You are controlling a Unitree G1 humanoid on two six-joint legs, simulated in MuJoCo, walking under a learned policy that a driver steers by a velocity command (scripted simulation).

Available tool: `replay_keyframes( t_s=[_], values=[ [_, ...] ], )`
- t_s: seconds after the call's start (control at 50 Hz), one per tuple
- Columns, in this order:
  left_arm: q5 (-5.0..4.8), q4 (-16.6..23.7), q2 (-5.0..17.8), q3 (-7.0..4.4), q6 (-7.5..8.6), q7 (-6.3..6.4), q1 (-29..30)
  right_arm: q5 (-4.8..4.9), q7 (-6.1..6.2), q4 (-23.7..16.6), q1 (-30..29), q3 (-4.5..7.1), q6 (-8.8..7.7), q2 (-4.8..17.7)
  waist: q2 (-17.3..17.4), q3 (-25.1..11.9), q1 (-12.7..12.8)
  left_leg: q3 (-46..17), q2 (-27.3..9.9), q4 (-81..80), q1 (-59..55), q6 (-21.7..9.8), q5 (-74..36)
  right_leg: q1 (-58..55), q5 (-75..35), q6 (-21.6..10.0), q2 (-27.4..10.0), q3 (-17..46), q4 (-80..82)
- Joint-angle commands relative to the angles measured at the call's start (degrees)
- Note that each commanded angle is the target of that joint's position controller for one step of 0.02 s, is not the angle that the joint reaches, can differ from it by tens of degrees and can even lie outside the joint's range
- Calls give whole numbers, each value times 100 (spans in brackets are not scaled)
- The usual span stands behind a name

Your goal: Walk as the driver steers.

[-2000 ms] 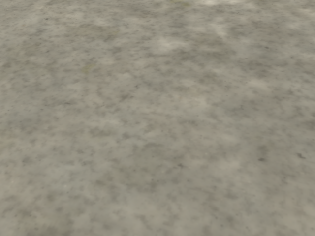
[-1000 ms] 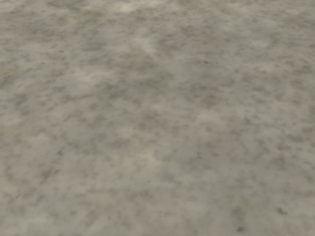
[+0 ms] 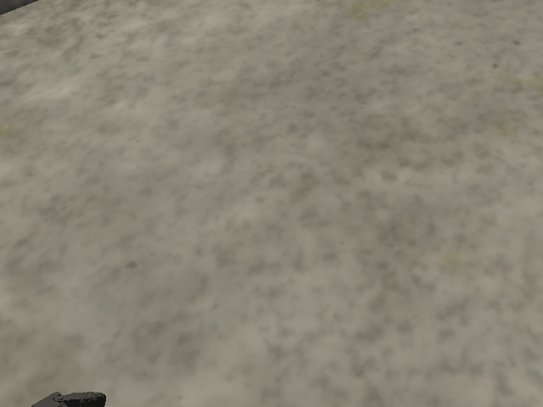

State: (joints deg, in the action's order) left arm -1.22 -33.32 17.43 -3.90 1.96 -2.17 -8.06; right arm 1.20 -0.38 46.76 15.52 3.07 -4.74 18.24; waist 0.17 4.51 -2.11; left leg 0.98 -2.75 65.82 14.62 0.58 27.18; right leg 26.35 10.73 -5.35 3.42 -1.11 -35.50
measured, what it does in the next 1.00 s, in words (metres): walks ahead, turning right: left foot, then right foot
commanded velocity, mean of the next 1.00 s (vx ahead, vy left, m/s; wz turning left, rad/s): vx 0.50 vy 0.00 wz -0.36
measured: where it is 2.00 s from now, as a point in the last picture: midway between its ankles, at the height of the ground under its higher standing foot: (345, 269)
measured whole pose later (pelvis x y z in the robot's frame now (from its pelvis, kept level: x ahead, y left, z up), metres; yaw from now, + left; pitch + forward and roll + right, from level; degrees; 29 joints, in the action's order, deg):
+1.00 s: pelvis +0.53 -0.09 +0.01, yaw -20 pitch +2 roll +1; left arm -0.6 -38.1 16.1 -2.6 3.8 -1.8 -8.6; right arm 0.7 -0.5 47.7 18.2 2.1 -5.2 18.0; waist 1.1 1.6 -1.8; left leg -1.4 -1.6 62.4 18.1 -0.4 23.2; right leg 22.0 9.0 -3.9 3.1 0.5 -29.1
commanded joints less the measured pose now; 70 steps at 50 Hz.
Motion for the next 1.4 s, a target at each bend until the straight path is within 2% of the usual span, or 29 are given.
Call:
replay_keyframes(
  t_s=[0.02, 0.06, 0.1, 0.22, 0.32, 0.38, 0.4, 0.42, 0.44, 0.46, 0.5, 0.56, 0.68, 0.8, 0.84, 0.88, 0.9, 0.92, 0.94, 0.96, 1.0, 1.02, 1.08, 1.18, 1.3, 1.34, 1.36, 1.38, 1.4],
  values=[
    [35, 164, 820, -262, 143, 52, -825, -77, -3, -754, -502, 111, -354, 747, -107, -981, 425, -600, -303, 318, 2807, -100, -693, -2912, -283, -1223, -1611, 2878, 1908],
    [125, 252, 696, -199, 160, 92, -490, -155, -7, -703, -308, 153, -229, 767, -270, -813, 112, -617, -412, -113, 2187, 21, -957, -2061, -1088, -1196, -1390, 2457, 2132],
    [82, 158, 737, -207, 190, 151, -522, -213, 0, -693, -327, 116, -123, 602, -223, -701, 57, -481, -363, -562, 2032, 214, -1140, -1572, -1585, -1242, -1280, 2107, 2228],
    [14, -165, 951, -274, 114, 310, -1016, -171, -62, -1019, -1623, -41, -119, 243, -380, -376, 526, -365, 118, -2989, 1449, 384, -3178, -966, -747, -781, -790, 1607, 2164],
    [-27, -393, 848, -264, 60, 331, -1281, -77, -136, -1112, -1731, 88, -206, 558, -615, -402, 499, -619, 194, -3659, 1173, 155, -2792, -1683, -282, -605, -1130, 2338, 1507],
    [36, -455, 528, -163, 21, 311, -1294, -157, -104, -869, -745, 234, -277, 744, -696, -821, 38, -428, 124, -3960, -216, -268, -2424, -1754, -1059, -307, -835, 2175, 446],
    [119, -382, 228, -39, 28, 298, -1388, -240, -73, -807, 44, 299, -295, 1013, -113, -1603, -259, -1336, -765, -3857, -1582, -639, -2305, -1152, -338, -88, -496, 1763, -1105],
    [-75, -353, -63, 51, 85, 290, -2267, -254, -112, -504, 632, 454, -214, 1504, 1895, -2234, 50, -4087, -1903, -4504, -3312, -1670, -902, 860, 2034, 364, 332, 1060, -3017],
    [-120, -474, 497, -27, 107, 320, -2112, -63, -166, -528, 639, 344, -200, 972, 1313, -1872, -134, -4807, -1973, -4944, -3216, -1628, 600, 1650, 2183, 418, 13, 1322, -3729],
    [-99, -391, 795, -110, 107, 320, -1366, -52, -146, -577, 366, 254, -178, 655, 751, -1132, -281, -3967, -1740, -5018, -2567, -1384, 511, 1852, 1670, 408, -184, 1274, -3872],
    [62, -205, 680, -95, 143, 323, -670, -162, -122, -595, -87, 164, -119, 465, 314, -478, -116, -2798, -1304, -5150, -1434, -1272, -784, 1654, 1039, 410, -533, 966, -3415],
    [50, -249, 370, -46, 165, 248, -783, -156, -85, -505, -96, 96, -146, 311, 621, -500, 126, -1979, -951, -5422, -947, -1261, -1891, 1122, 755, 433, -799, 702, -2694],
    [90, -22, 52, 125, 236, 162, 170, -36, -27, -261, 207, 185, -86, 736, 455, -318, -121, -1048, -862, -5747, -785, -1273, -2752, 949, -593, 577, -841, 354, -659],
    [3, 195, 177, 102, 297, 20, 970, 39, -15, 40, 708, 191, 53, 859, 482, -128, -291, -870, -1081, -5512, -1179, -1073, -2945, 501, -966, 437, -606, 218, 409],
    [8, 163, 312, 53, 294, -14, 803, 33, 20, 75, 636, 235, 110, 984, 537, -242, -94, -707, -1192, -5215, -1498, -949, -3586, 191, -674, 248, -515, 115, 590],
    [63, -181, 651, -146, 254, 27, -304, 16, 68, 59, 563, 206, 150, 904, 377, -960, 504, -159, -837, -3786, -1325, -681, -5131, -1483, -680, -64, -229, -122, 842],
    [73, -362, 1008, -274, 213, 81, -1267, -130, 111, -99, 530, 104, 135, 695, -82, -1662, 891, 144, -611, -2238, -330, -443, -4152, -3038, -794, -391, -956, 836, 669],
    [50, -446, 1603, -393, 182, 76, -1595, -222, 70, -331, 1041, -103, 13, 88, -1590, -2219, 609, 252, 394, -158, 2031, -33, -767, -4824, 271, -1357, -2179, 3608, 1190],
    [-18, -442, 1086, -266, 176, 62, -1704, -122, 25, -274, 780, -17, -132, 501, -1276, -2318, 808, -552, 336, 576, 2837, -71, 431, -4923, 1093, -1424, -2285, 4471, 1760],
    [27, -399, 901, -186, 205, 61, -1336, 37, -28, -450, 290, 65, -233, 781, -976, -1487, 768, -599, 71, 684, 3230, -155, -11, -4275, 884, -1215, -2106, 3747, 1875],
    [98, -321, 700, -132, 216, 54, -783, -100, -3, -532, -135, 56, -290, 682, -239, -780, 467, -510, -250, 21, 2836, -125, -771, -2911, -332, -1028, -1645, 2714, 2041],
    [142, -280, 595, -94, 225, 60, -619, -167, 3, -542, -95, 80, -255, 663, -354, -727, 272, -556, -358, -269, 2469, -80, -974, -2473, -771, -987, -1483, 2456, 2163],
    [81, -303, 630, -128, 242, 126, -558, -202, 3, -605, -118, 61, -118, 476, -450, -640, 90, -457, -304, -867, 2091, 156, -1202, -1760, -1183, -1105, -1307, 2101, 2426],
    [53, -538, 925, -246, 156, 298, -938, -242, -5, -953, -1264, -37, -101, 221, -391, -321, 369, -354, 135, -2876, 1533, 309, -2790, -1066, -2148, -731, -852, 1432, 2168],
    [-1, -652, 872, -278, -67, 443, -1174, -180, -61, -1076, -1445, 95, -89, 520, -596, -663, 306, -695, 437, -3768, 823, 81, -2829, -1659, -2018, -315, -944, 2213, 1065],
    [1, -510, 683, -230, -112, 457, -921, -252, -14, -961, -935, 159, -133, 632, -518, -934, 6, -605, 220, -4344, -38, -155, -3443, -1605, -1767, -36, -572, 2200, 195],
    [98, -365, 361, -122, -103, 446, -1005, -352, 44, -958, -449, 217, -134, 948, 158, -1670, -93, -1339, -767, -4054, -1422, -523, -5145, -971, -365, 217, -160, 1814, -1151],
    [100, -551, 41, -37, -100, 419, -2335, -409, 72, -1024, -350, 188, -12, 976, 1477, -2392, 399, -2866, -2239, -3662, -2960, -1517, -6946, 341, 3445, 559, 553, 1354, -2716],
    [4, -617, 663, -109, -127, 398, -2682, -178, 30, -978, -330, 233, 116, 888, 1557, -2688, 400, -3761, -2579, -4003, -2816, -1811, -5185, 779, 3091, 698, 80, 1205, -3517]
  ],
)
